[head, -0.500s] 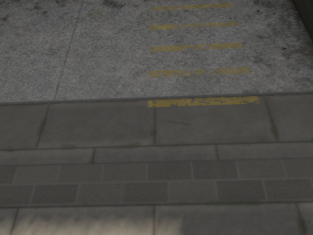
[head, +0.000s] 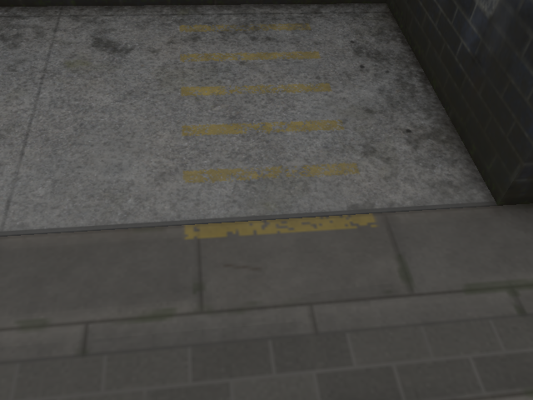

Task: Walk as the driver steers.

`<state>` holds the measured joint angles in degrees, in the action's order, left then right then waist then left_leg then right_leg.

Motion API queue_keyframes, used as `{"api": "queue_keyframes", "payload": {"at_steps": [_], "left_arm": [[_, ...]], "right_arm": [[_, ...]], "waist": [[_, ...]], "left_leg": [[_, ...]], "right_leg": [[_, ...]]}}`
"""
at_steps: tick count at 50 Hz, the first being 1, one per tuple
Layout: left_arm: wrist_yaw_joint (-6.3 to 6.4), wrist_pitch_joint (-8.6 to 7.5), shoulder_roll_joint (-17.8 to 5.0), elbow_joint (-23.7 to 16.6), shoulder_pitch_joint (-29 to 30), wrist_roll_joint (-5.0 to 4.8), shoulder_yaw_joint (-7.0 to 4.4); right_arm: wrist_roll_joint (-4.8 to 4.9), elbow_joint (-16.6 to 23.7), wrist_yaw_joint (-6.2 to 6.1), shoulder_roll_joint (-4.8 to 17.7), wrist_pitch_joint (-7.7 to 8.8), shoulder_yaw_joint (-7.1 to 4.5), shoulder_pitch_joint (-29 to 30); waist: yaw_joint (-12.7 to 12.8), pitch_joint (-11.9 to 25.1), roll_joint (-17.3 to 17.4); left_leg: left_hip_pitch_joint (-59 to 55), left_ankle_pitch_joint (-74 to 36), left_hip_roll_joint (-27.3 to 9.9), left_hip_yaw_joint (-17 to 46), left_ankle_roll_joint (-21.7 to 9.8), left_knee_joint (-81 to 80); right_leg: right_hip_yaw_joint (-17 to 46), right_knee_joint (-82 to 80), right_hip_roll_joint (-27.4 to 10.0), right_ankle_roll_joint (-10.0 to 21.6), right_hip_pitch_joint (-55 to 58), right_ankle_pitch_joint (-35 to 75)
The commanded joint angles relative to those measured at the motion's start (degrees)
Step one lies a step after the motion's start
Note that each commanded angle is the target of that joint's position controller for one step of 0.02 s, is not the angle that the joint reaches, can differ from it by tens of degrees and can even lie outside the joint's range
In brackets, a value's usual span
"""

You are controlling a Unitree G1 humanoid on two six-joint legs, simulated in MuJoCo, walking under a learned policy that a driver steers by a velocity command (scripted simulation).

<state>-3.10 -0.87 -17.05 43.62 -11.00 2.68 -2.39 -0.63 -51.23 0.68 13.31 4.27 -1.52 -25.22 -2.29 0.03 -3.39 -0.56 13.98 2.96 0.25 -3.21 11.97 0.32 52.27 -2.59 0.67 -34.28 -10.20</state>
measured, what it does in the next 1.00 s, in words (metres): walks ahead: right foot, then left foot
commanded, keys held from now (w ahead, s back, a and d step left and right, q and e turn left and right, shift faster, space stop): w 0.36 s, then no key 0.64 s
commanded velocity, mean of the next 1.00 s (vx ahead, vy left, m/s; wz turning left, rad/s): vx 0.28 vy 0.00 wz -0.02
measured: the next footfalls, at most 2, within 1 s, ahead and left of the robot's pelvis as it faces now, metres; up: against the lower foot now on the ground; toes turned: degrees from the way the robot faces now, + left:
right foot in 0.18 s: +0.27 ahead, -0.11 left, +0.00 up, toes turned -3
left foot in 0.68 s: +0.50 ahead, +0.03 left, +0.00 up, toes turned +2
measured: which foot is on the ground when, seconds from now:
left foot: down 0.00-0.20, up 0.22-0.66, down 0.68-1.00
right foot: up 0.00-0.16, down 0.18-0.70, up 0.72-0.98, down 1.00-1.00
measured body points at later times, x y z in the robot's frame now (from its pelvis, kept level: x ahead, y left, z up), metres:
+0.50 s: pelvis +0.27 -0.06 +0.00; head +0.29 -0.07 +0.45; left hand +0.26 +0.20 -0.13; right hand +0.38 -0.31 -0.13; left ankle +0.37 +0.09 -0.68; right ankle +0.23 -0.11 -0.75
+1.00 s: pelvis +0.39 -0.04 -0.01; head +0.40 -0.04 +0.44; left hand +0.42 +0.20 -0.17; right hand +0.43 -0.28 -0.16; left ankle +0.46 +0.03 -0.75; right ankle +0.39 -0.17 -0.75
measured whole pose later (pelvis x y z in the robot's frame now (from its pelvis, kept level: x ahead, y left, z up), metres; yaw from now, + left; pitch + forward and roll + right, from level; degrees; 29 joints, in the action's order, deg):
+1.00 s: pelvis +0.39 -0.04 -0.01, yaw -1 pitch -1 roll +1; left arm 2.1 1.8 -10.8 60.7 -14.1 1.5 -0.2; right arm -0.7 -58.3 -1.3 10.7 0.4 -0.1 -13.3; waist -0.1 -2.1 -1.3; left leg 16.5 7.6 3.4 -5.4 -4.7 25.2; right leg 1.4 30.9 -1.4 0.8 -13.0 -17.5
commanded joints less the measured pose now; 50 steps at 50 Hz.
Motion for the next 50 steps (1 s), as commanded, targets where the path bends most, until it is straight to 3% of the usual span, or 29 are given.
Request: {"api": "queue_keyframes", "payload": {"at_steps": [1,4,6,8,9,10,11,12,13,14,15,16,18,23,25,28,32,33,34,35,36,37,38,39,40,42,46,49,50], "left_arm": [[-0.34,-1.00,-0.91,-6.83,11.46,-0.38,0.62],[-0.20,-1.05,-1.18,-7.69,14.17,-0.80,0.86],[0.40,-1.14,-2.06,-7.22,12.46,-0.79,0.58],[1.49,-1.56,-3.86,-4.12,3.15,-0.64,-0.39],[2.18,-2.15,-5.39,-0.96,-6.01,-0.17,-1.17],[3.02,-2.58,-9.47,0.75,-15.68,1.07,-2.30],[3.12,-2.34,-14.77,1.31,-16.97,1.25,-3.48],[2.74,-1.98,-10.93,1.33,-13.67,-1.09,-2.94],[2.65,-2.12,-7.73,1.00,-7.98,-1.50,-2.07],[2.38,-2.63,-4.91,1.00,-5.31,-1.29,-1.39],[2.44,-3.12,-3.76,1.43,-4.40,-1.34,-1.01],[2.52,-3.48,-2.65,2.17,-4.10,-1.51,-0.64],[2.45,-4.48,-2.54,3.67,-6.23,-1.78,-0.61],[2.61,-4.77,-2.16,7.22,-9.67,-2.22,-0.01],[2.83,-4.44,-1.88,8.26,-10.21,-2.28,0.36],[3.39,-3.89,-2.18,10.39,-12.91,-2.16,0.60],[4.33,-3.06,-2.16,12.02,-11.92,-1.92,0.69],[4.42,-2.93,-2.46,12.37,-11.09,-2.28,0.63],[4.50,-3.22,-2.42,11.99,-12.09,-2.59,0.71],[4.61,-3.13,2.23,12.32,-19.63,-3.96,1.86],[4.73,-1.66,1.21,14.64,-21.37,-4.27,1.28],[4.74,-0.55,-0.96,14.41,-17.83,-2.50,0.60],[4.55,-0.01,-0.35,13.97,-13.75,-1.22,0.48],[4.37,0.55,0.81,13.93,-11.72,-0.90,0.62],[4.30,1.23,1.83,14.07,-11.34,-0.79,0.83],[4.55,2.24,3.63,16.00,-13.26,-0.92,1.37],[5.36,3.17,3.45,17.21,-10.93,-1.62,1.50],[5.31,2.85,3.63,18.35,-10.73,-1.07,1.78],[5.34,2.43,2.90,18.12,-10.27,-0.63,1.88]], "right_arm": [[0.02,1.00,-0.12,8.00,0.84,-1.73,-1.68],[-0.20,-0.38,-0.29,9.27,0.81,-1.94,-2.80],[-0.18,-1.05,-0.52,9.97,0.66,-2.05,-2.14],[-0.15,-1.56,-0.71,10.98,0.38,-2.24,-0.93],[0.06,-1.60,-0.77,10.75,0.17,-2.09,-0.53],[0.13,0.08,-0.69,8.33,0.18,-1.31,-0.71],[1.32,1.25,-0.37,2.05,0.02,-0.23,-7.24],[-0.31,0.52,-0.74,8.97,-0.27,-1.89,-2.70],[-0.14,1.70,-0.35,8.78,-0.03,-2.12,1.27],[-0.07,1.88,-0.06,7.33,0.25,-1.63,3.19],[-0.50,1.53,0.18,6.56,-0.20,-1.58,3.52],[-1.14,0.98,0.54,5.87,-0.93,-1.35,2.31],[-1.43,0.67,1.17,4.76,-1.92,-1.20,2.63],[-1.47,2.64,1.06,3.13,-2.56,-0.63,10.69],[-0.98,3.35,0.96,2.03,-2.32,0.07,14.43],[-0.66,3.35,0.24,2.09,-2.20,0.53,17.39],[-1.17,0.83,-1.09,3.96,-1.24,0.03,12.73],[-1.42,-0.88,-1.45,4.28,-0.48,-0.22,8.35],[-1.87,-2.37,-1.86,7.10,0.44,-0.87,3.70],[-2.02,-3.11,-2.01,10.69,0.26,-1.69,-0.19],[0.35,-3.10,-1.65,7.67,-0.62,-1.00,0.54],[1.35,-2.11,-1.40,6.45,-0.99,-0.57,5.06],[0.87,-1.53,-1.64,4.91,-1.41,-0.09,9.59],[0.35,-1.40,-2.07,3.37,-1.74,0.50,12.29],[0.03,-1.57,-2.52,2.76,-1.99,0.77,14.21],[-0.74,-2.45,-2.56,3.02,-2.15,0.77,14.14],[-0.44,-4.19,-2.22,4.94,-2.54,0.21,12.54],[0.28,-4.60,-2.17,4.84,-3.75,0.03,13.79],[0.28,-5.07,-2.12,4.36,-4.02,0.01,12.83]], "waist": [[-1.61,-5.55,9.47],[-1.71,-5.86,9.98],[-0.09,-5.37,9.93],[4.69,-0.27,9.15],[8.67,4.93,7.37],[12.03,12.10,1.78],[7.93,18.31,-13.04],[8.00,13.02,-3.80],[5.44,4.83,-1.56],[4.27,1.37,0.62],[2.81,-0.13,0.00],[1.39,-0.45,-0.94],[0.71,-0.44,-0.62],[0.53,-3.15,0.06],[1.53,-2.79,-0.92],[3.33,-1.47,-1.56],[1.28,-0.73,-1.39],[-1.15,0.41,0.31],[-2.06,4.30,3.75],[0.18,12.66,12.92],[-0.16,18.07,13.35],[1.04,12.34,8.65],[1.87,5.98,7.30],[3.11,1.70,6.44],[4.58,-0.04,7.55],[5.18,0.81,8.53],[3.82,2.23,9.10],[4.53,-0.85,7.94],[4.23,-2.67,6.36]], "left_leg": [[0.08,-19.23,-11.90,7.07,-7.36,-4.58],[0.40,-24.81,-13.47,6.12,-6.77,-3.45],[-0.66,-32.75,-15.09,5.67,-5.99,-0.71],[-1.40,-49.18,-14.42,3.51,-4.30,11.05],[2.75,-47.80,-12.22,1.31,-3.17,22.18],[13.55,-28.37,-9.52,-0.51,-2.43,38.90],[31.36,14.43,1.09,-1.58,-0.48,58.05],[35.85,13.16,-1.21,4.84,-1.72,61.86],[36.85,7.45,-3.98,4.35,-2.15,60.70],[35.10,4.04,-5.87,3.66,-2.06,57.74],[33.02,2.92,-7.19,3.04,-1.69,55.32],[30.49,2.38,-7.88,2.60,-1.04,53.60],[29.78,1.48,-7.93,1.47,-0.18,52.03],[32.79,-6.01,-7.23,-2.40,2.57,41.66],[29.46,-10.37,-5.78,-4.15,2.53,33.55],[26.48,-14.01,-3.76,-5.05,1.70,26.72],[20.10,-9.57,-1.75,-3.88,-1.32,19.45],[14.49,-15.26,-1.74,-3.47,-2.22,12.65],[4.49,-37.06,-7.50,1.50,-3.34,12.41],[-9.40,-65.82,-22.20,13.98,-11.58,17.75],[-9.35,-67.27,-26.96,22.08,-18.47,15.53],[-1.55,-53.48,-25.13,19.30,-18.12,11.54],[5.01,-40.47,-22.67,17.21,-16.20,7.83],[11.29,-32.47,-20.07,13.78,-13.64,4.56],[16.16,-26.49,-17.39,10.58,-11.31,2.46],[17.91,-21.75,-14.35,7.21,-9.16,2.18],[18.04,-3.95,-13.91,8.33,-7.87,0.87],[23.98,13.43,-12.37,8.77,-4.06,-0.24],[25.34,16.23,-11.72,8.86,-1.86,-0.20]], "right_leg": [[-3.81,-7.76,0.15,-0.84,-5.93,3.21],[-5.07,-15.54,1.32,0.86,0.26,3.72],[-5.30,-18.31,2.43,2.89,5.17,2.57],[-5.89,-21.92,5.60,5.27,17.45,0.78],[-5.28,-24.32,5.47,6.82,29.73,2.04],[7.93,-26.10,-6.91,9.27,43.75,-8.66],[37.14,-33.38,-22.38,15.70,54.30,-14.79],[39.44,-36.81,-19.65,14.86,48.43,-15.66],[29.31,-37.27,-17.52,13.72,40.55,-11.71],[22.88,-38.94,-14.79,12.82,34.35,-3.47],[17.97,-39.98,-12.17,11.57,30.71,1.30],[14.36,-41.16,-10.30,10.76,27.79,4.77],[11.29,-42.67,-9.37,11.19,26.60,10.67],[0.88,-40.57,-6.46,10.08,26.68,42.54],[-1.82,-39.39,-4.63,8.35,26.24,45.50],[-1.48,-36.96,-5.32,7.42,30.21,46.53],[1.22,-28.41,-7.35,7.45,34.37,48.77],[0.61,-22.42,-5.96,6.27,34.12,45.79],[-0.31,-14.84,-3.43,4.50,29.50,33.87],[-2.41,-0.34,1.96,2.78,20.21,0.47],[0.23,8.24,7.26,1.97,16.89,-25.96],[3.18,10.30,5.40,1.67,15.35,-27.10],[3.27,10.00,4.50,1.37,13.92,-25.01],[3.50,6.42,2.97,0.92,15.17,-21.77],[3.16,2.04,2.04,0.22,18.16,-18.98],[0.82,-4.32,2.91,-0.71,21.88,-17.18],[-0.47,-14.00,2.65,-0.73,24.29,-11.79],[-0.93,-24.33,2.31,0.53,29.20,-4.27],[1.96,-28.50,0.15,1.12,29.20,-3.29]]}}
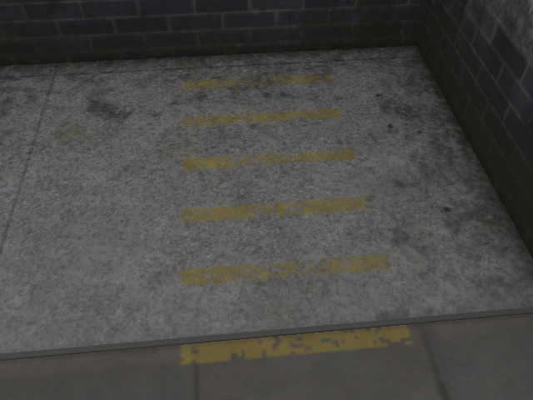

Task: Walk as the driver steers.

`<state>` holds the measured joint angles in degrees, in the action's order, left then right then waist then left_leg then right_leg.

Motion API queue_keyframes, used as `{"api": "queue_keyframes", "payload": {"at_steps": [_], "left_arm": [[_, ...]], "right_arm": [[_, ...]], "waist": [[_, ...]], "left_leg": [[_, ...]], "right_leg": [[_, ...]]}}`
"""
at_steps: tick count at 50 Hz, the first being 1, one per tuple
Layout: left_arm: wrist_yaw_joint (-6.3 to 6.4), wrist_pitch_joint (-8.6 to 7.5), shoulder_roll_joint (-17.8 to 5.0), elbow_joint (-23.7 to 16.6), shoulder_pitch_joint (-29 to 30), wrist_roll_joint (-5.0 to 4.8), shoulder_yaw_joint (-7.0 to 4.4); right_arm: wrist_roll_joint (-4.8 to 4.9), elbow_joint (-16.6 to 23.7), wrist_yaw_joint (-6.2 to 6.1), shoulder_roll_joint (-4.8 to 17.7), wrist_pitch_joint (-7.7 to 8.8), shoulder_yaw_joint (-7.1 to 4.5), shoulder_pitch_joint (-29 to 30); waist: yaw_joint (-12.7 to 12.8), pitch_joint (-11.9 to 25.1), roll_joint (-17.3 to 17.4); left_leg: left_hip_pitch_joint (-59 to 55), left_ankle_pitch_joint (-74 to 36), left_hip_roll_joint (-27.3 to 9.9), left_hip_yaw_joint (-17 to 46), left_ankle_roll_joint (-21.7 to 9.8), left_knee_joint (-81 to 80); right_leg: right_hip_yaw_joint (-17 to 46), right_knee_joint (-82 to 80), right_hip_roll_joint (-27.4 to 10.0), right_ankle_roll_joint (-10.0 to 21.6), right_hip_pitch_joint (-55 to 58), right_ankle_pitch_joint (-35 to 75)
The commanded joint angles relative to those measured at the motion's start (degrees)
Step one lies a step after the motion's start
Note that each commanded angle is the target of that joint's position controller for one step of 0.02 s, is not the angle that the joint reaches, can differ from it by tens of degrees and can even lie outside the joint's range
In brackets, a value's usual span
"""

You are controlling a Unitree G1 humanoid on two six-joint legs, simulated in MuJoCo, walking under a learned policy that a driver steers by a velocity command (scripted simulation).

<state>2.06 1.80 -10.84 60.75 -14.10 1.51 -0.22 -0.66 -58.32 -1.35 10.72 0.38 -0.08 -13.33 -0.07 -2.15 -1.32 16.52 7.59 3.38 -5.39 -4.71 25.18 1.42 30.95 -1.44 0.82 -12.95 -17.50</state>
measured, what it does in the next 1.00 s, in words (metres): walks ahead: right foot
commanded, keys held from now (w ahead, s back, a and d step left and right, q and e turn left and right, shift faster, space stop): no key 0.24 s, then w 0.66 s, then q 0.10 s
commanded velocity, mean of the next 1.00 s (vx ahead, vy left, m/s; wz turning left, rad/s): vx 0.26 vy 0.00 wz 0.01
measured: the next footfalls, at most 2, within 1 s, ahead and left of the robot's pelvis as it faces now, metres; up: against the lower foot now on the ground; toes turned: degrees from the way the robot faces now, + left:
right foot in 1.00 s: +0.48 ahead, -0.06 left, +0.00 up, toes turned -2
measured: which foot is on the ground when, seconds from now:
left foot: down 0.00-1.00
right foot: down 0.00-0.54, up 0.56-0.98, down 1.00-1.00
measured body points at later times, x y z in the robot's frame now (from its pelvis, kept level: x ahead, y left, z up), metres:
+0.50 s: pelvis +0.07 -0.01 +0.00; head +0.07 +0.01 +0.45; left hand +0.00 +0.23 -0.16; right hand +0.10 -0.25 -0.14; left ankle +0.08 +0.08 -0.72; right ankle +0.00 -0.13 -0.73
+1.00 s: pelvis +0.31 +0.00 -0.02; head +0.35 +0.00 +0.43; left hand +0.50 +0.22 -0.13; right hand +0.19 -0.21 -0.16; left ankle +0.11 +0.09 -0.73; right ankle +0.44 -0.06 -0.74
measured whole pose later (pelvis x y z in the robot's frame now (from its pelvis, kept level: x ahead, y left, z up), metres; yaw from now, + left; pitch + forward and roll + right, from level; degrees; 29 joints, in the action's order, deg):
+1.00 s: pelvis +0.31 +0.00 -0.02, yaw +2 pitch +1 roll +1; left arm -0.5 -4.4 -9.9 52.2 1.4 1.7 -1.9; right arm -0.6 -64.7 -1.2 7.8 5.6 -0.8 -29.3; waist -3.5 -4.0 -0.8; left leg -7.1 26.6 3.1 -1.9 -3.2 22.5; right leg -6.2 29.4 0.7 6.3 -27.0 -1.5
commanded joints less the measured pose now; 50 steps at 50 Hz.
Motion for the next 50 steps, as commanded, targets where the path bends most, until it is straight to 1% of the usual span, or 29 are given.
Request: {"api": "queue_keyframes", "payload": {"at_steps": [1,2,3,6,12,13,15,16,18,19,20,22,24,25,26,27,28,29,30,31,32,34,37,42,45,47,48,49,50], "left_arm": [[0.28,-0.85,-4.83,0.63,-6.56,0.64,-0.32],[0.20,-1.28,-5.33,1.17,-5.03,-0.32,-0.37],[0.15,-1.96,-3.86,1.21,-3.97,-0.58,0.06],[0.42,-3.04,-3.85,1.43,-3.38,-1.07,0.03],[0.43,-2.85,-2.73,2.88,-6.58,-0.88,0.08],[0.40,-2.82,-2.88,3.22,-7.63,-0.81,-0.02],[0.28,-2.42,-5.12,3.09,-8.60,-0.70,-1.04],[0.15,-2.17,-5.76,2.80,-9.32,-0.59,-1.45],[0.15,-2.15,-7.15,3.30,-12.35,-0.64,-2.37],[0.21,-2.36,-7.66,3.39,-12.31,-0.55,-2.87],[0.16,-2.71,-7.43,3.21,-12.06,-0.34,-3.09],[-0.11,-3.61,-7.54,2.96,-11.19,-0.05,-3.47],[-0.35,-4.26,-7.09,2.59,-9.41,-0.45,-3.67],[-0.44,-4.39,-7.15,2.11,-7.56,-0.77,-3.80],[-0.54,-4.60,-6.67,1.71,-6.67,-0.74,-3.78],[-0.85,-5.22,-4.66,0.72,-5.28,-0.46,-3.20],[-1.62,-5.85,0.03,-2.03,-4.37,-0.86,-1.99],[-2.02,-5.81,-4.70,-3.27,-2.19,0.88,-3.17],[-2.58,-5.80,-4.73,-3.64,-0.12,1.23,-3.35],[-3.10,-6.11,-3.25,-3.34,-0.11,0.70,-3.01],[-3.45,-6.30,-2.65,-3.02,-0.53,0.42,-3.00],[-3.83,-5.65,-2.85,-2.62,-1.13,0.77,-3.22],[-3.86,-4.61,-2.49,-4.32,3.06,0.57,-3.23],[-3.98,-4.37,-1.10,-9.70,16.14,-0.24,-2.05],[-3.71,-4.42,-2.03,-11.31,18.25,-0.50,-2.05],[-2.86,-5.08,-3.13,-10.31,13.37,-0.37,-2.61],[-2.31,-5.71,-4.18,-8.10,6.68,-0.39,-3.16],[-1.78,-6.62,-5.34,-5.32,-2.02,-0.08,-3.80],[-1.18,-7.41,-8.75,-3.59,-9.52,1.35,-4.79]], "right_arm": [[0.52,1.79,0.00,6.34,-0.41,-1.48,-0.34],[0.85,1.53,0.20,5.17,-0.72,-1.45,-0.89],[0.52,0.66,0.30,4.69,-0.67,-1.31,-1.70],[-0.09,-1.37,0.28,4.79,-0.15,-1.33,-4.00],[0.13,-3.40,-0.15,3.54,0.21,-0.82,-3.86],[0.08,-3.79,-0.17,3.42,0.16,-0.79,-4.37],[-0.15,-3.57,-0.03,4.30,-0.14,-1.31,-4.42],[-0.42,-3.04,0.19,4.35,-0.30,-1.47,-3.58],[-1.00,-1.25,0.88,1.77,0.10,-1.11,-0.69],[-1.63,-0.32,1.19,1.33,0.58,-1.07,0.30],[-1.61,0.46,1.43,2.25,1.15,-1.40,0.89],[-1.26,1.74,1.96,3.33,2.35,-1.96,1.03],[-0.59,1.82,2.21,2.73,3.30,-2.23,-0.57],[-0.25,0.55,2.20,1.86,3.60,-2.32,-4.57],[-0.10,-1.67,1.98,2.11,3.80,-2.81,-10.52],[-0.55,-3.60,1.36,4.60,4.21,-3.75,-17.70],[-0.69,-4.62,0.78,11.13,4.29,-5.35,-25.00],[-0.57,-5.61,0.72,10.28,3.50,-5.10,-25.27],[-0.86,-3.43,0.80,7.79,3.45,-4.31,-18.66],[-0.83,-1.87,1.01,6.85,3.85,-4.02,-14.40],[-0.63,-1.02,0.95,6.15,4.29,-3.70,-12.11],[-0.39,-1.61,0.65,4.16,5.15,-2.86,-12.72],[-0.22,-3.57,0.36,3.89,5.65,-2.31,-17.23],[-0.34,-4.08,0.26,3.96,5.79,-1.75,-18.43],[-0.37,-4.78,0.08,5.02,5.94,-1.98,-18.92],[-0.51,-4.96,-0.08,5.22,5.91,-1.97,-17.43],[-0.49,-4.87,-0.23,5.80,5.87,-2.11,-16.54],[0.17,-4.59,-0.21,6.36,5.75,-2.21,-14.99],[1.08,-3.55,-0.06,5.18,5.81,-1.88,-15.03]], "waist": [[0.68,-1.94,2.10],[-0.80,-4.59,-3.55],[-1.48,-3.78,-4.58],[-2.18,-1.56,-2.34],[-0.65,-1.73,0.82],[-0.38,-0.64,0.74],[0.10,-2.02,-1.07],[0.77,-4.30,-1.75],[2.47,-7.94,-6.36],[2.68,-8.94,-7.65],[2.53,-8.68,-6.81],[1.59,-7.90,-5.71],[-0.12,-7.17,-4.95],[-2.32,-6.51,-4.22],[-4.54,-5.26,-2.24],[-7.41,-3.14,4.22],[-8.97,0.29,19.60],[-7.39,-2.07,15.49],[-4.14,-5.59,6.86],[-2.44,-6.07,3.80],[-0.98,-5.50,2.98],[-0.07,-3.92,3.99],[-0.33,-3.42,4.99],[-2.24,-5.97,6.44],[-2.07,-6.13,6.90],[0.53,-4.11,6.33],[2.93,-0.83,6.50],[6.73,3.21,5.78],[8.68,8.89,3.93]], "left_leg": [[7.69,21.21,-10.25,13.43,1.38,-12.27],[2.07,14.56,-7.14,9.96,2.01,-10.26],[-4.69,8.17,-6.86,9.16,2.01,-7.26],[-9.32,2.31,-7.65,9.47,1.58,-5.72],[-6.22,1.87,-8.04,9.60,1.93,-6.76],[-6.39,5.70,-7.31,9.11,1.86,-6.34],[-2.78,18.73,-4.42,6.82,0.89,-2.21],[1.40,23.19,-3.42,6.15,0.52,-0.01],[9.32,18.66,-1.11,1.90,1.04,9.13],[11.55,14.81,-2.70,1.67,0.94,13.64],[13.76,14.72,-3.98,2.48,0.70,16.28],[14.58,16.19,-5.41,3.36,0.22,15.76],[7.26,13.76,-4.16,1.36,0.07,9.30],[-1.17,10.38,-2.57,-0.38,0.00,4.19],[-11.20,9.24,-0.93,-0.49,0.04,0.82],[-21.33,13.38,-6.18,7.88,-0.93,-4.23],[-28.98,29.36,-20.73,32.92,-5.80,-15.54],[-24.87,30.31,-25.65,41.92,-9.11,-17.86],[-20.02,29.03,-24.07,36.74,-8.72,-16.86],[-16.61,23.52,-21.69,31.39,-7.65,-17.36],[-15.17,17.73,-19.58,26.67,-6.50,-18.24],[-15.82,4.42,-16.49,19.40,-5.36,-18.14],[-18.41,-12.81,-15.08,13.47,-5.51,-16.40],[-14.92,-21.37,-12.83,8.21,-5.42,-17.15],[-16.67,-27.48,-14.44,7.52,-5.41,-16.34],[-18.16,-45.42,-14.25,7.10,-4.15,-8.29],[-19.11,-51.88,-13.50,7.40,-3.19,-1.23],[-16.86,-49.30,-11.69,6.76,-1.85,8.92],[-7.19,-32.21,-9.15,6.67,-0.86,21.68]], "right_leg": [[5.12,-10.79,-3.97,1.83,5.04,0.35],[6.92,-13.10,-4.53,2.54,-3.92,-5.34],[7.74,-15.84,-5.09,2.13,-7.58,-6.97],[6.28,-16.26,-4.21,1.24,-6.17,-1.47],[4.91,-14.37,-3.68,2.16,-1.15,3.71],[4.87,-14.79,-3.28,2.48,-0.69,-0.73],[6.29,-15.03,-2.80,4.62,-1.98,-15.99],[8.68,-16.57,-4.01,6.08,-2.55,-23.06],[17.56,-22.51,-10.69,9.81,0.22,-29.80],[20.79,-24.21,-14.16,11.61,1.16,-28.13],[21.64,-24.83,-15.44,12.53,2.68,-24.88],[19.59,-23.20,-15.29,12.64,5.16,-18.48],[14.42,-20.53,-12.32,11.07,2.81,-13.06],[11.24,-17.89,-10.26,10.01,-1.73,-11.14],[8.48,-13.08,-7.89,8.93,-7.22,-8.36],[3.14,-1.64,-3.98,7.03,-14.12,-3.96],[-5.93,18.12,4.03,3.82,-25.51,-8.74],[-3.08,29.23,3.27,4.59,-29.96,-13.27],[-0.47,33.41,-0.38,5.41,-31.15,-8.04],[0.22,33.30,-1.89,5.37,-29.58,-2.64],[0.08,31.78,-2.98,4.94,-27.60,1.01],[-1.61,29.79,-3.09,3.52,-25.82,4.47],[-4.09,27.02,-2.39,1.99,-28.56,6.88],[-7.93,10.18,-0.22,1.43,-24.17,13.38],[-9.05,4.16,1.00,3.57,-19.24,14.24],[-8.86,2.42,3.49,5.36,-12.27,12.90],[-8.41,1.06,5.08,6.11,-6.24,13.16],[-7.85,-4.46,4.71,6.87,3.83,19.92],[-1.50,-3.38,-3.16,8.03,18.06,29.42]]}}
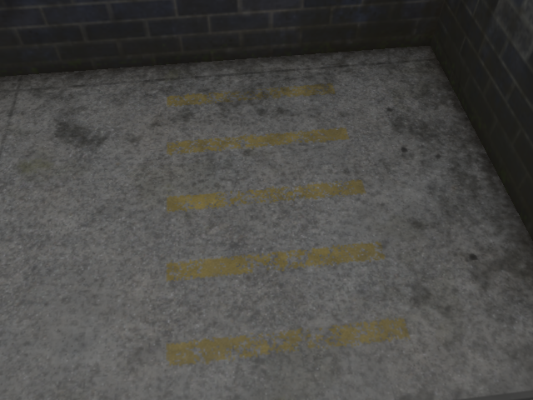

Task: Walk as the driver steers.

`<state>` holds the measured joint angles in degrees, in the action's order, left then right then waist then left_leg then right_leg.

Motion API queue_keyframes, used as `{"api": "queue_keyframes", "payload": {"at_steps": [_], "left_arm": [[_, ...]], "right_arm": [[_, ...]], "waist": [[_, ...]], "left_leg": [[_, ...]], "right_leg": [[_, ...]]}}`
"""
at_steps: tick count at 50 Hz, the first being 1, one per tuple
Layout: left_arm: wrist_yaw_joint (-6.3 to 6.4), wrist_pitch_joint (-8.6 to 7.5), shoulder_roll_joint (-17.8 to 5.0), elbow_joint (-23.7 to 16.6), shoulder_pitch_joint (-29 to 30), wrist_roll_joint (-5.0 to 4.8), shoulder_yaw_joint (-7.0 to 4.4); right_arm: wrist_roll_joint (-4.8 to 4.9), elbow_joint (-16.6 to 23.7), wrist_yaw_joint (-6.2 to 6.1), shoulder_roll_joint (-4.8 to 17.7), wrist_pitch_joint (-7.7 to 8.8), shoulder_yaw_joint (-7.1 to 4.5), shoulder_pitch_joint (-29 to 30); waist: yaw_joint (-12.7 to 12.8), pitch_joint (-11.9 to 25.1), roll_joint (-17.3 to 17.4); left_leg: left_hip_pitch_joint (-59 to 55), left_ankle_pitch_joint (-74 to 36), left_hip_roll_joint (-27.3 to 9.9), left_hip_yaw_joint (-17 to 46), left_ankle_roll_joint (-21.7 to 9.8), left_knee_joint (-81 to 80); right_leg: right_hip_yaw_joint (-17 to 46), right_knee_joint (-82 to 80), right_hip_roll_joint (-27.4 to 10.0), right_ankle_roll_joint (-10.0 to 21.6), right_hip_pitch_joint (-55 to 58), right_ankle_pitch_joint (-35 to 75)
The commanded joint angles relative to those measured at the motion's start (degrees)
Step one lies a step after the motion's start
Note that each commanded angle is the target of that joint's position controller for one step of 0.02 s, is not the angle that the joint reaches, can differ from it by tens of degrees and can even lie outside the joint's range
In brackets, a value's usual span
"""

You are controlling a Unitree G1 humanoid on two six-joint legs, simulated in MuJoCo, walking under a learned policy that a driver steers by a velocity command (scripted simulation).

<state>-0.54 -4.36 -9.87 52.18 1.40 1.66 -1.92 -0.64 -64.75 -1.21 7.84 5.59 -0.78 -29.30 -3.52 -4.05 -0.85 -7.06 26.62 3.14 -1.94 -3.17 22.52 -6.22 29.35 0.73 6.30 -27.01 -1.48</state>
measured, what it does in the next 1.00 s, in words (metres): walks ahead, turning left: left foot, then right foot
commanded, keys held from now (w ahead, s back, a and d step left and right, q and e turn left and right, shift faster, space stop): q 0.90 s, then no key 0.10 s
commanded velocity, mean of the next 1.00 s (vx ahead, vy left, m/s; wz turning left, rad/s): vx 0.07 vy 0.00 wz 0.49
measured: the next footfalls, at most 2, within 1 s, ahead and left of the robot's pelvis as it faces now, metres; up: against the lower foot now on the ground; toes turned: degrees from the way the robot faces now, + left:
left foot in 0.50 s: +0.14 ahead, +0.12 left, +0.00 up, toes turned +21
right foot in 1.00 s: +0.21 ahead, -0.07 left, +0.00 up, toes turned +34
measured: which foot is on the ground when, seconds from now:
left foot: down 0.00-0.00, up 0.02-0.48, down 0.50-1.00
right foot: down 0.00-0.50, up 0.52-0.98, down 1.00-1.00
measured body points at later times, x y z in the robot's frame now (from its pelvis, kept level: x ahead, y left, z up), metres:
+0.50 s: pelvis +0.10 +0.01 +0.01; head +0.12 +0.04 +0.46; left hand +0.09 +0.28 -0.14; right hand +0.29 -0.19 -0.11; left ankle +0.10 +0.10 -0.72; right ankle +0.13 -0.07 -0.72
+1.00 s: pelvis +0.12 +0.00 +0.01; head +0.16 +0.00 +0.46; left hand +0.10 +0.30 -0.09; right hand +0.35 -0.19 -0.12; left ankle +0.10 +0.11 -0.72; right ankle +0.17 -0.09 -0.72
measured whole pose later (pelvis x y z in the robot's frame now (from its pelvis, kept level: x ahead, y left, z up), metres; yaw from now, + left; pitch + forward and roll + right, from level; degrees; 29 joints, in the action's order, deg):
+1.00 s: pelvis +0.12 +0.00 +0.01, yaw +32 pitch +1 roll +1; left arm 2.3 1.3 -13.9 43.8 -9.1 0.5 -2.7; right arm -0.9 -45.5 0.3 16.2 -2.7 -5.1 -12.1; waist -1.5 -2.8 1.4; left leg 18.8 11.0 6.9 8.4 -1.9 29.2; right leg 1.2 30.7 1.3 0.2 -15.9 -18.8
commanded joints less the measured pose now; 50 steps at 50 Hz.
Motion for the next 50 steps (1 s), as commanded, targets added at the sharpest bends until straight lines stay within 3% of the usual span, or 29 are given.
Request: {"api": "queue_keyframes", "payload": {"at_steps": [1,2,3,4,6,9,12,16,20,23,24,25,26,27,28,30,31,32,33,35,39,45,47,49,50], "left_arm": [[1.28,-1.32,-15.61,4.58,-28.04,2.73,-4.24],[0.94,-0.20,-14.52,2.88,-25.73,-0.70,-4.56],[1.00,0.07,-11.18,1.13,-17.80,-1.33,-3.48],[1.20,-0.05,-7.18,0.60,-13.80,-1.20,-2.34],[2.38,-0.12,-4.31,1.39,-13.83,-1.15,-1.47],[2.69,-0.76,-5.89,1.13,-15.22,-0.49,-1.55],[2.72,-0.55,-7.16,0.14,-14.14,-0.14,-1.65],[2.80,0.44,-8.93,-0.36,-14.88,-0.24,-2.08],[2.42,2.22,-11.24,-0.74,-16.96,0.07,-3.02],[2.48,3.56,-12.59,-1.18,-17.45,0.20,-3.71],[2.54,4.03,-13.11,-1.15,-17.45,0.19,-4.02],[2.43,4.58,-12.61,-0.69,-19.28,0.57,-4.16],[1.90,5.15,-9.54,-2.04,-20.55,0.50,-3.61],[2.41,5.59,-7.03,-6.42,-14.59,-0.71,-2.78],[2.41,6.34,-9.39,-6.10,-12.62,-0.10,-3.02],[2.05,5.87,-8.10,-5.67,-12.87,-1.33,-2.93],[2.01,5.65,-9.06,-5.87,-12.58,-0.55,-3.19],[1.91,5.69,-9.43,-5.44,-13.73,0.19,-3.30],[1.84,5.91,-9.43,-5.54,-14.18,0.29,-3.37],[1.90,6.38,-8.78,-6.22,-13.91,-0.17,-3.20],[2.36,6.92,-8.63,-8.33,-11.01,-0.52,-2.81],[2.69,6.09,-8.87,-10.84,-10.04,-1.23,-2.30],[2.85,5.65,-8.83,-10.63,-12.96,-1.57,-2.16],[3.11,4.91,-7.96,-9.69,-17.52,-1.35,-1.87],[3.47,4.42,-11.08,-10.12,-17.49,-0.38,-2.38]], "right_arm": [[3.36,3.54,-0.44,0.89,-0.18,0.02,-7.43],[2.45,2.85,-1.25,7.32,-1.31,-2.01,-6.74],[1.18,4.76,-1.22,7.82,-1.78,-2.59,-0.81],[-0.01,6.01,-0.93,6.91,-2.02,-2.71,3.36],[-1.30,6.57,0.09,5.88,-3.64,-3.51,4.27],[-1.09,7.13,0.66,3.39,-5.83,-3.69,3.03],[-1.40,10.12,0.93,4.26,-7.38,-3.84,8.14],[-1.23,13.95,2.11,4.73,-8.26,-3.20,15.32],[-1.35,17.17,2.55,6.67,-8.82,-3.55,19.37],[-0.98,19.30,2.72,7.05,-8.46,-3.78,20.20],[-0.89,19.48,2.62,6.84,-7.84,-3.73,18.94],[-0.98,18.84,2.29,8.29,-6.91,-4.10,16.49],[-1.71,18.79,1.52,14.23,-5.84,-5.39,13.80],[-0.84,18.39,0.90,20.04,-6.10,-7.14,11.77],[-0.27,17.92,0.64,17.36,-6.34,-6.86,9.67],[-0.34,19.25,0.15,14.41,-6.98,-5.77,15.89],[0.28,20.33,-0.07,13.60,-7.02,-5.51,18.47],[0.24,21.09,0.07,12.62,-6.96,-5.18,19.82],[0.31,21.25,0.34,12.72,-6.73,-5.14,19.10],[0.28,21.12,0.67,13.94,-6.26,-5.45,17.56],[-0.26,21.07,0.67,15.49,-6.47,-5.85,15.22],[-0.78,22.33,1.47,17.06,-7.20,-6.44,16.48],[-0.76,22.74,1.62,16.68,-7.43,-6.27,18.21],[0.01,22.94,1.33,15.73,-7.85,-5.83,20.22],[0.27,23.29,1.05,13.11,-7.79,-5.07,18.84]], "waist": [[8.26,21.46,-9.99],[8.63,27.16,-3.22],[5.97,18.71,-1.39],[4.94,10.92,-0.82],[2.61,5.59,-2.09],[0.36,6.36,-1.99],[-0.10,5.39,-4.16],[1.74,5.59,-5.64],[3.94,5.80,-5.11],[4.58,5.13,-5.05],[3.51,5.30,-3.58],[2.73,6.22,0.42],[2.73,6.99,14.08],[0.51,5.24,22.60],[0.04,5.61,9.80],[3.35,4.41,5.46],[4.00,4.73,6.51],[4.46,6.41,6.56],[4.45,7.75,5.65],[4.19,8.31,4.40],[2.48,7.02,6.87],[1.87,7.33,8.14],[2.94,8.18,8.83],[5.85,8.07,7.55],[4.94,7.44,0.80]], "left_leg": [[33.22,2.71,0.18,-1.26,-0.18,48.67],[33.89,6.05,0.88,4.39,-0.41,57.65],[35.95,1.42,-2.22,5.24,-0.34,57.14],[37.03,-1.34,-4.01,4.26,-0.14,54.33],[33.57,-3.70,-6.06,3.86,0.44,50.06],[31.25,-5.27,-5.06,2.30,1.10,47.72],[33.92,-9.02,-6.42,1.23,1.58,39.59],[30.96,-13.85,-6.37,-1.55,1.57,27.31],[30.24,-7.72,-5.64,-3.34,1.12,22.19],[28.06,-4.07,-5.01,-3.96,0.17,15.68],[24.46,-8.23,-4.46,-4.03,-0.36,9.59],[19.26,-13.31,-4.81,-0.79,-1.23,2.78],[13.60,-26.37,-16.28,15.07,-3.94,-5.02],[12.36,-42.06,-25.60,30.02,-14.11,-5.98],[10.74,-44.00,-23.99,25.13,-15.67,-4.50],[13.69,-40.21,-17.38,17.74,-12.29,-4.25],[13.18,-40.17,-15.56,16.22,-11.11,-4.08],[12.96,-43.18,-14.26,15.05,-10.99,-3.52],[12.59,-44.88,-14.16,15.13,-11.13,-3.13],[12.19,-43.28,-13.91,16.05,-11.36,-3.11],[12.70,-33.67,-13.82,20.12,-11.88,-3.97],[17.12,-30.55,-12.81,25.25,-11.01,-2.36],[18.44,-32.87,-12.31,25.78,-9.38,-0.99],[23.07,-29.02,-9.23,24.55,-5.19,2.22],[27.78,-18.67,-5.11,21.28,-1.60,7.28]], "right_leg": [[28.21,1.29,-27.30,11.30,49.93,40.06],[33.44,-2.03,-28.08,14.69,45.62,40.03],[25.90,-5.30,-25.55,13.00,36.29,33.45],[19.94,-8.36,-22.73,10.56,27.79,29.83],[11.08,-12.09,-18.55,7.13,17.25,26.16],[5.98,-12.90,-18.17,7.25,12.97,28.01],[1.99,-14.19,-17.70,6.97,11.42,18.97],[-1.68,-14.22,-17.49,6.09,11.61,9.68],[-1.19,-11.70,-20.57,6.02,15.21,2.09],[-0.87,-7.90,-22.17,4.07,17.04,-1.94],[-2.25,-4.60,-21.55,1.90,16.18,-3.21],[-4.06,1.36,-19.47,-1.35,14.01,-6.09],[-9.04,16.95,-13.28,-5.38,6.01,-18.69],[-4.44,26.60,-2.34,-8.04,-7.31,-36.48],[2.22,33.45,-4.10,-8.66,-8.87,-34.73],[5.82,33.12,-4.63,-8.45,-8.19,-25.70],[6.38,32.55,-4.53,-8.23,-8.15,-22.79],[6.09,33.77,-3.66,-8.18,-6.85,-21.20],[6.33,34.33,-3.10,-8.23,-6.11,-20.66],[6.94,32.32,-2.82,-8.64,-5.83,-20.39],[7.74,24.86,-2.10,-8.99,-5.45,-21.48],[7.96,14.99,0.44,-7.62,2.61,-22.67],[7.19,9.23,1.10,-6.63,7.94,-22.15],[6.06,-5.97,1.28,-5.56,17.93,-12.99],[14.13,-13.79,-6.41,-4.01,21.49,-14.85]]}}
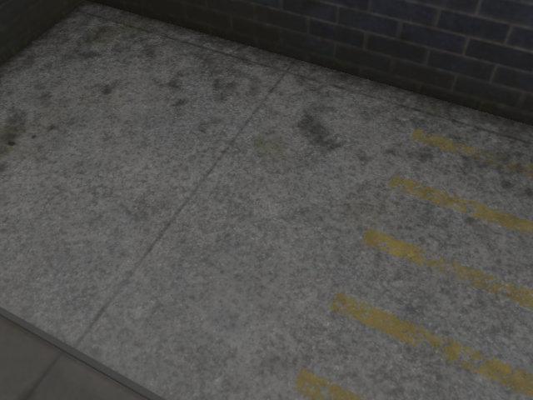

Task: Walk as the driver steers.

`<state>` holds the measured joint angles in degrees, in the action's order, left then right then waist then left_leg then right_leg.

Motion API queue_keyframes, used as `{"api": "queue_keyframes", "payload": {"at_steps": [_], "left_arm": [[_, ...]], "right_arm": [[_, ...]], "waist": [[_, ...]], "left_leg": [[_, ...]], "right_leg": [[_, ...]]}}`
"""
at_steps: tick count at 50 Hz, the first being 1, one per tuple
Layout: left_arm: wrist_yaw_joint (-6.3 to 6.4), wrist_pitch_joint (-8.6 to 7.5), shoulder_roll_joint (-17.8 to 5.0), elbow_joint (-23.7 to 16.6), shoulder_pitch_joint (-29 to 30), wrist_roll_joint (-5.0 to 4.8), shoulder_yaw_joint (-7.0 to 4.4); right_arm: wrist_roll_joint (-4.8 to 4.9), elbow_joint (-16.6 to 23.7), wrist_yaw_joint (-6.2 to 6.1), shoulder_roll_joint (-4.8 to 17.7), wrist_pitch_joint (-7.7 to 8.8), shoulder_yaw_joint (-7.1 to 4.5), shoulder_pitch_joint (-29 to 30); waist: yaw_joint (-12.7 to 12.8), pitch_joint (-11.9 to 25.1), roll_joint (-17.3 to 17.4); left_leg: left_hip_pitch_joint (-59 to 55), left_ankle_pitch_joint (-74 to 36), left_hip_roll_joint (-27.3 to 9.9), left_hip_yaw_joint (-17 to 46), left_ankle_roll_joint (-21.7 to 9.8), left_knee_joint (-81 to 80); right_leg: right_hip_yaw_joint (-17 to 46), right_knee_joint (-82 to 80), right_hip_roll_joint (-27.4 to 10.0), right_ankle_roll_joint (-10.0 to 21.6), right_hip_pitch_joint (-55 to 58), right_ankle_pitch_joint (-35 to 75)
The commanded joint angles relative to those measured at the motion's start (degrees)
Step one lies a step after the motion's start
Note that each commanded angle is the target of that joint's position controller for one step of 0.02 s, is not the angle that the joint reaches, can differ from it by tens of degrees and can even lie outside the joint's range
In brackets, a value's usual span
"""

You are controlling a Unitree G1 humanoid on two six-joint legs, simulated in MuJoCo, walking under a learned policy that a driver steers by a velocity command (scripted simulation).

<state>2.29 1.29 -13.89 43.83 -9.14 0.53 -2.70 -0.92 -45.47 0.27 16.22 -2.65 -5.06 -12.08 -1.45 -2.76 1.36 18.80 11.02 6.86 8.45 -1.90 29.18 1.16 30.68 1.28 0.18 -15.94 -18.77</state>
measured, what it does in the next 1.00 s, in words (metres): walks ahead: left foot, then right foot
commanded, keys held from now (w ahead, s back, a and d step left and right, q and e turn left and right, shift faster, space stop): no key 0.32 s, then w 0.68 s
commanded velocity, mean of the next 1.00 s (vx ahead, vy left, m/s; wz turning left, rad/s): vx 0.23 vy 0.00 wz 0.09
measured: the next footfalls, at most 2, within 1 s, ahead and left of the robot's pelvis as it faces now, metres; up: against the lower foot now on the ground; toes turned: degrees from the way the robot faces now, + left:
left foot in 0.36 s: -0.01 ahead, +0.10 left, +0.00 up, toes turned -1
right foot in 0.66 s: +0.11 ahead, -0.13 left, +0.00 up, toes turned +1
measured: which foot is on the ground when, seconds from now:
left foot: down 0.00-0.00, up 0.02-0.34, down 0.36-0.66, up 0.68-1.00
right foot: down 0.00-0.38, up 0.40-0.64, down 0.66-1.00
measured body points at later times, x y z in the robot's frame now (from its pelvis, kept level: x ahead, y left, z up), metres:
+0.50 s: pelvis +0.00 -0.01 +0.01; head +0.00 -0.01 +0.46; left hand +0.08 +0.25 -0.12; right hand +0.06 -0.27 -0.13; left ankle -0.05 +0.10 -0.73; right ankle +0.00 -0.10 -0.71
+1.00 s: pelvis +0.18 -0.05 +0.01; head +0.21 -0.06 +0.46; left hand +0.11 +0.19 -0.13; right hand +0.36 -0.28 -0.12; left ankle +0.32 +0.09 -0.68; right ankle +0.07 -0.13 -0.73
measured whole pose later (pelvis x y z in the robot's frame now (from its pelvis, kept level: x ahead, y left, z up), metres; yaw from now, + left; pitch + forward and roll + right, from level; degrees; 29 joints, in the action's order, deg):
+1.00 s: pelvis +0.18 -0.05 +0.01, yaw +3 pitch +1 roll +0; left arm -0.5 -4.9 -10.6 56.4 -27.2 0.8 -1.3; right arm -2.1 -50.5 3.0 14.1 1.6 -1.7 -3.9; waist 2.6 -2.1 2.6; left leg 36.2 4.3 -4.2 -2.9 -1.6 44.6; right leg -2.4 9.2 4.1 4.3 4.7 -14.7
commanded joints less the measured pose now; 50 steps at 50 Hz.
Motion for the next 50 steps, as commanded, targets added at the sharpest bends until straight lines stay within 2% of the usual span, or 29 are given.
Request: {"api": "queue_keyframes", "payload": {"at_steps": [1,2,3,4,6,10,13,15,16,17,18,19,20,21,22,24,27,30,32,33,34,35,36,37,38,39,41,45,50], "left_arm": [[0.58,-1.24,-13.03,-3.76,-3.73,1.19,-2.47],[0.12,-1.05,-13.03,-3.67,-3.62,1.44,-2.73],[-0.22,-1.19,-9.57,-4.09,-1.66,1.07,-1.74],[-0.48,-1.33,-7.38,-4.34,1.90,0.63,-1.12],[-0.40,-1.71,-6.01,-4.76,3.52,0.47,-0.65],[-0.41,-2.13,-5.99,-2.23,-1.96,0.39,-0.46],[-0.86,-1.59,-7.69,-0.62,-3.81,0.76,-0.85],[-1.15,-1.03,-8.46,0.39,-4.24,0.76,-1.13],[-1.20,-0.82,-8.50,0.82,-3.70,0.49,-1.15],[-1.28,-0.93,-7.44,1.28,-4.13,0.48,-0.82],[-1.57,-1.24,-5.98,1.24,-4.69,0.45,-0.45],[-1.96,-1.35,-4.26,0.47,-4.25,-0.02,-0.09],[-2.06,-1.11,-5.05,0.04,-0.58,0.85,-0.16],[-2.32,-1.04,-5.96,-0.52,1.50,1.27,-0.51],[-2.62,-1.18,-6.51,-0.97,2.90,1.04,-0.83],[-3.39,-1.95,-7.02,-1.27,2.46,1.05,-1.35],[-4.31,-3.18,-5.29,-0.44,1.65,1.15,-1.11],[-4.33,-3.21,-4.48,-0.06,-0.06,0.74,-1.11],[-3.69,-3.50,-5.05,3.60,-8.96,0.80,-1.75],[-3.00,-4.08,-7.16,5.71,-15.86,1.00,-2.49],[-2.39,-4.71,-14.22,6.38,-22.58,1.71,-3.93],[-2.71,-4.46,-15.22,7.70,-23.72,1.41,-4.06],[-2.93,-4.37,-12.20,6.04,-16.87,1.14,-3.16],[-3.21,-4.75,-9.19,4.62,-11.99,0.80,-2.37],[-3.18,-5.20,-7.95,4.11,-10.07,0.75,-1.92],[-3.01,-5.74,-6.93,4.47,-10.23,0.67,-1.50],[-2.92,-6.54,-6.22,6.30,-13.21,0.54,-1.13],[-2.76,-6.84,-5.48,9.38,-18.72,0.02,-0.62],[-2.42,-6.98,-5.48,11.39,-20.31,0.25,-0.20]], "right_arm": [[0.87,4.78,-0.62,1.16,0.73,0.03,-1.52],[-0.66,4.01,-0.90,5.55,0.57,-1.01,-0.03],[-0.63,3.25,-0.71,6.56,0.43,-1.48,-0.59],[-0.40,2.08,-0.36,6.20,0.22,-1.53,-1.70],[-0.38,0.82,0.35,5.30,-0.17,-1.24,-3.44],[0.12,0.50,0.18,2.80,-0.65,0.30,-0.17],[0.58,0.02,-0.39,2.24,-0.87,1.30,1.40],[1.00,-1.04,-0.86,2.51,-0.57,1.52,0.28],[0.98,-2.06,-1.11,2.05,-0.21,1.81,-1.39],[0.46,-3.15,-1.39,1.71,0.39,2.24,-3.10],[-0.61,-3.75,-1.71,3.67,1.24,2.14,-3.93],[-0.85,-4.25,-1.80,8.18,1.58,1.08,-3.54],[-0.40,-5.45,-1.22,9.25,1.48,0.30,-5.32],[-0.60,-5.23,-1.00,8.43,1.66,0.45,-4.71],[-0.75,-5.37,-1.00,7.65,1.95,0.63,-4.83],[-0.64,-6.24,-1.24,6.77,3.02,0.88,-5.73],[-0.20,-6.89,-0.99,6.81,4.64,0.60,-5.27],[0.09,-7.17,-0.50,7.50,5.21,0.17,-3.93],[0.20,-7.04,-0.37,7.15,5.15,0.12,-2.58],[-0.34,-6.66,-0.33,5.08,5.49,0.79,-1.97],[0.29,-3.95,0.13,-0.51,5.94,2.46,-0.48],[-0.56,-3.19,0.15,3.24,5.98,1.50,0.60],[-0.85,-3.45,0.52,4.66,5.91,1.07,0.46],[-0.66,-4.45,1.33,4.51,6.08,1.15,-0.51],[-0.54,-5.12,1.79,3.75,6.23,1.27,-1.41],[-1.13,-5.60,2.05,3.31,6.08,1.43,-1.55],[-1.49,-5.61,2.47,2.41,5.57,1.78,-0.39],[-1.48,-2.95,2.62,1.40,4.94,2.38,7.60],[-0.82,0.74,2.78,-0.28,5.12,3.64,17.18]], "waist": [[0.14,5.90,-14.58],[2.20,4.80,-13.68],[0.49,3.21,-8.39],[-1.44,1.44,-6.71],[-1.79,2.28,-9.72],[1.54,3.80,-9.17],[3.23,4.14,-11.50],[2.71,3.92,-11.56],[1.33,3.91,-10.23],[0.71,5.78,-8.35],[1.15,6.97,-4.79],[2.56,4.75,4.05],[-0.38,0.50,8.91],[-1.24,-4.04,9.94],[-1.94,-6.61,10.41],[-1.15,-7.35,8.94],[-0.43,-3.85,6.67],[1.15,-3.24,7.17],[5.30,-1.88,2.95],[8.38,0.31,-1.78],[10.85,3.66,-17.61],[9.34,0.62,-15.85],[4.97,-4.53,-8.40],[2.72,-5.45,-5.07],[1.55,-4.37,-4.83],[1.32,-3.44,-5.21],[1.64,-1.85,-5.75],[3.11,-2.86,-5.09],[4.55,-4.52,-6.01]], "left_leg": [[10.29,15.72,1.74,0.64,0.07,10.51],[9.14,22.83,1.47,-0.91,0.65,21.61],[7.31,19.79,0.47,1.70,0.55,27.00],[6.39,15.87,-0.13,1.46,0.91,29.61],[6.26,12.44,-0.25,0.13,2.29,31.23],[4.64,13.51,-2.00,-2.10,4.65,19.92],[-1.49,15.97,-3.25,-6.33,3.95,8.08],[-5.07,11.70,-3.34,-7.88,2.80,-0.28],[-8.84,5.00,-3.60,-8.45,2.11,-8.16],[-15.68,-1.40,-5.15,-6.53,1.18,-14.66],[-22.05,0.76,-9.58,-0.85,-0.25,-14.47],[-20.42,12.31,-14.66,6.87,-4.11,-13.36],[-14.41,26.93,-18.58,12.72,-8.16,-17.01],[-11.81,33.66,-21.17,16.44,-10.15,-21.20],[-10.70,33.96,-22.41,18.21,-11.20,-23.83],[-14.51,26.46,-22.40,16.99,-11.74,-24.62],[-16.59,15.68,-18.83,9.70,-10.62,-22.42],[-9.10,13.54,-17.63,5.78,-9.62,-20.33],[0.95,13.81,-15.06,2.84,-7.89,-13.27],[7.17,12.40,-12.19,-0.43,-6.37,-3.96],[16.53,16.52,-4.68,-8.77,-3.17,16.77],[21.40,20.96,-2.97,-5.84,-3.83,27.85],[22.71,15.95,-7.14,-3.35,-4.95,32.73],[21.05,10.42,-9.28,-3.74,-4.96,32.46],[19.29,6.74,-10.67,-4.77,-4.40,31.09],[18.26,3.88,-11.36,-5.76,-3.58,30.35],[18.64,0.27,-11.58,-7.80,-2.17,30.29],[24.19,-3.48,-11.77,-10.52,0.28,25.30],[18.09,-9.49,-9.47,-13.74,0.23,9.57]], "right_leg": [[23.59,-18.81,-21.76,6.92,13.26,9.20],[25.98,-18.11,-24.51,12.91,5.50,13.39],[22.13,-18.05,-21.29,13.37,2.74,13.41],[16.48,-17.29,-17.33,11.61,1.19,13.94],[9.94,-15.82,-12.99,9.98,4.19,20.55],[7.81,-12.98,-12.74,10.87,11.60,27.17],[8.22,-11.34,-12.57,11.13,12.05,27.24],[9.05,-9.83,-12.54,10.85,11.62,29.97],[8.52,-8.57,-12.03,9.60,10.45,31.08],[8.56,-9.23,-11.74,7.35,7.30,23.45],[7.98,-8.94,-10.07,4.79,1.48,10.99],[1.52,-5.63,-2.87,3.43,-4.47,-3.46],[-3.11,0.77,0.58,3.13,-6.38,-6.97],[-4.24,6.03,0.70,3.23,-9.62,-6.99],[-3.46,10.41,-0.11,3.34,-12.40,-7.38],[-1.29,15.03,-2.58,3.50,-17.29,-6.99],[-2.97,11.03,-2.41,2.91,-13.25,-3.88],[-5.31,2.26,-1.35,3.27,-1.47,-0.35],[-6.99,-4.17,1.30,3.12,14.56,3.78],[-1.64,-7.08,-2.10,3.66,23.80,-0.36],[22.81,-19.36,-17.68,7.91,29.20,-21.23],[38.79,-25.97,-24.13,12.45,22.62,-30.15],[34.44,-25.36,-23.16,12.81,17.12,-29.69],[28.30,-25.00,-20.03,11.66,13.84,-22.94],[22.59,-25.46,-17.24,10.35,13.35,-15.31],[18.15,-25.53,-15.25,9.66,13.71,-7.54],[12.21,-24.89,-13.27,9.64,15.55,5.82],[6.72,-24.33,-12.57,10.77,18.25,21.64],[2.09,-24.10,-11.33,10.38,16.03,30.51]]}}
Velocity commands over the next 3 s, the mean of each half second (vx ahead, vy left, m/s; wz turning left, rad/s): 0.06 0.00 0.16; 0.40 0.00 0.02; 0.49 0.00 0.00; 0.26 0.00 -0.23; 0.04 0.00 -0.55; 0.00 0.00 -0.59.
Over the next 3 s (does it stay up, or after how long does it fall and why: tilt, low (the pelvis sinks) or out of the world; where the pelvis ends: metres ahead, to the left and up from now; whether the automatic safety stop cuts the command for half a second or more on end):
stays up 0.64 -0.01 0.01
